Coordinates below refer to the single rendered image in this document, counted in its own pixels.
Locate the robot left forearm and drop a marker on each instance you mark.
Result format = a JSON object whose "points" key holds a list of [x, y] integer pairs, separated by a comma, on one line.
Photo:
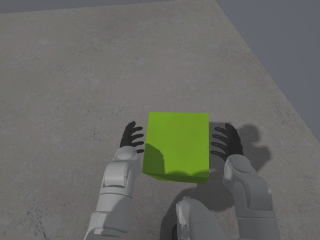
{"points": [[112, 216]]}

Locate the robot left hand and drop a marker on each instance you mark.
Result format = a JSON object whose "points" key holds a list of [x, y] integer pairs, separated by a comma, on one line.
{"points": [[127, 138]]}

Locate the robot right hand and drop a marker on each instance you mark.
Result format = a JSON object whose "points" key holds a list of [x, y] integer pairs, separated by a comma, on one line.
{"points": [[233, 142]]}

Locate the robot right forearm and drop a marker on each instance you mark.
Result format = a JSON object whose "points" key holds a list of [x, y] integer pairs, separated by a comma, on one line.
{"points": [[253, 201]]}

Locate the carton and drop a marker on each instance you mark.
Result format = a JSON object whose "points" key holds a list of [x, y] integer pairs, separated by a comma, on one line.
{"points": [[177, 147]]}

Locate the robot right thigh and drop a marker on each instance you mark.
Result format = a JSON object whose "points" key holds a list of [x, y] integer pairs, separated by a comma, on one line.
{"points": [[199, 221]]}

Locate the right robot shin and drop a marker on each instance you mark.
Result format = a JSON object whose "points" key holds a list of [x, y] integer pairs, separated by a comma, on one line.
{"points": [[182, 231]]}

